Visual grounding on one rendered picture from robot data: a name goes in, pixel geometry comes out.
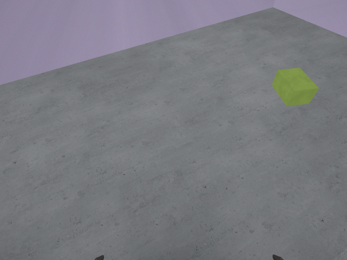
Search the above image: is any carton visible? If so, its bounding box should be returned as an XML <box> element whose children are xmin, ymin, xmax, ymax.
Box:
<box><xmin>272</xmin><ymin>68</ymin><xmax>319</xmax><ymax>106</ymax></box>

